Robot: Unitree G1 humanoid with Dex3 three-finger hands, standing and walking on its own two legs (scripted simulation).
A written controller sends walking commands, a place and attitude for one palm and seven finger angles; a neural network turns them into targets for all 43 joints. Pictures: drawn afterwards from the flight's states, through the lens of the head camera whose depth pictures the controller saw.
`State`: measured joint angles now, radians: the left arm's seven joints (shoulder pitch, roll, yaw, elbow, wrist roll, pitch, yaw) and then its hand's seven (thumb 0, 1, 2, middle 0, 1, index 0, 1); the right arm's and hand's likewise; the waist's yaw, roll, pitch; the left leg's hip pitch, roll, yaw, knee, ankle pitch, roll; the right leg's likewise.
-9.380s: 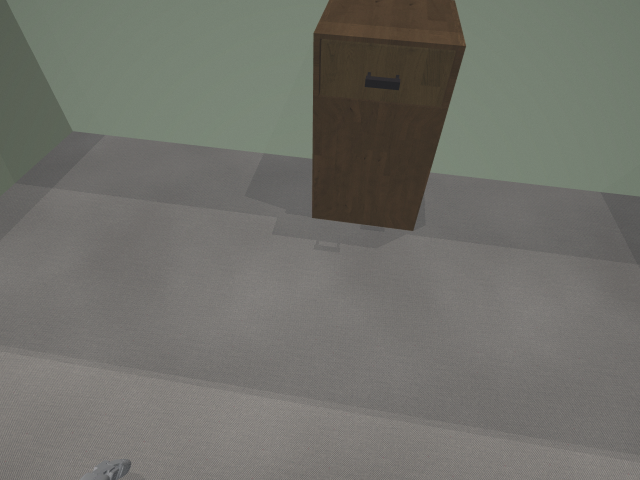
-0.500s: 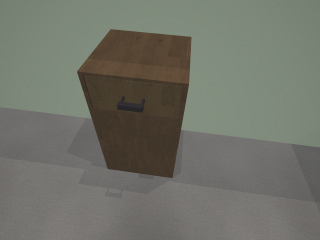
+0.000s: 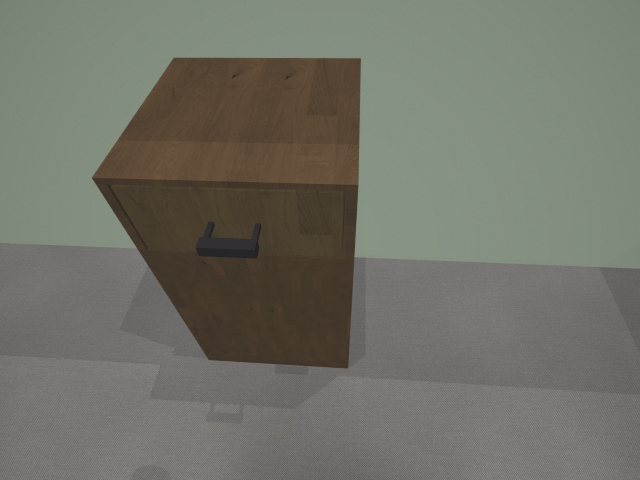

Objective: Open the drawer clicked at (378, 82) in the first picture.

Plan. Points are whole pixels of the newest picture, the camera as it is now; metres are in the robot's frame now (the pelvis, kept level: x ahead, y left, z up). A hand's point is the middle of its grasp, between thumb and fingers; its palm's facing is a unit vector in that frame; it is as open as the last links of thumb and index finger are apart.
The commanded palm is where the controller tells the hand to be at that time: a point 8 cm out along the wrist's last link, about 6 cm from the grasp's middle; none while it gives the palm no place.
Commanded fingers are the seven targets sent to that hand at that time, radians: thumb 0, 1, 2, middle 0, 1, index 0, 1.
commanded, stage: come to a stop and stand still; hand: left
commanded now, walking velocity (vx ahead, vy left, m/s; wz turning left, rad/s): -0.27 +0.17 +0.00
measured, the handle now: (230, 237) +0.53 +0.19 -0.07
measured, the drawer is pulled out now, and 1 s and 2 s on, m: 0.00 0.00 0.00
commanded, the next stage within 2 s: look again from close up in 1.12 s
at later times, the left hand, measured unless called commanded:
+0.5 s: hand out of the picture -0.02 +0.25 -0.17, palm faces +0.08 -0.97 -0.21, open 7.4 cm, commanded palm none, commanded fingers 0.00 0.90 0.90 -0.20 -0.30 -0.20 -0.30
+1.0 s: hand out of the picture -0.09 +0.20 -0.16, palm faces +0.00 -0.98 -0.18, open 7.3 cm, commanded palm none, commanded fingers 0.00 0.90 0.90 -0.20 -0.30 -0.20 -0.30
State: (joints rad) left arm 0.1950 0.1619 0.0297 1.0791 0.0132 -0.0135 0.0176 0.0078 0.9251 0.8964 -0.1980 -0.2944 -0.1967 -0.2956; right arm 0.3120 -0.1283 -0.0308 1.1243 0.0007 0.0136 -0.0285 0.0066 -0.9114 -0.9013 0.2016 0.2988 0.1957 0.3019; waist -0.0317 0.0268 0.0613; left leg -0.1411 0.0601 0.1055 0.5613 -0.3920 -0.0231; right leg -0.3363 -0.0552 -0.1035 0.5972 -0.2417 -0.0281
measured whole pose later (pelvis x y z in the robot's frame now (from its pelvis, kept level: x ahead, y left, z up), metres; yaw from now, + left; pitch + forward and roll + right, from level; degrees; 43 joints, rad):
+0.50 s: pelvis -0.06 +0.05 +0.01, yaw +0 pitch +0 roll +0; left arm 0.22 0.22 0.06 1.04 0.02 0.06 0.02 0.00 0.91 0.90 -0.20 -0.29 -0.20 -0.30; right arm 0.23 -0.15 -0.02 1.01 -0.02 0.04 -0.02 0.01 -0.91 -0.90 0.20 0.30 0.19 0.30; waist 0.02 -0.05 0.02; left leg -0.20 0.00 0.04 0.45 -0.25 0.02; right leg -0.42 -0.02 0.01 0.90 -0.38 0.01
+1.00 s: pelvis -0.09 +0.03 +0.01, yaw -2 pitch -2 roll +1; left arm 0.28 0.13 0.00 1.14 0.00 0.01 0.03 0.02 0.93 0.90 -0.20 -0.30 -0.20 -0.30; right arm 0.32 -0.13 0.00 1.16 -0.01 0.02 -0.03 0.01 -0.91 -0.90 0.20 0.30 0.19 0.30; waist -0.02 0.00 0.03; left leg -0.18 0.03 0.05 0.39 -0.18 -0.02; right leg -0.14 0.03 -0.05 0.42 -0.25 -0.05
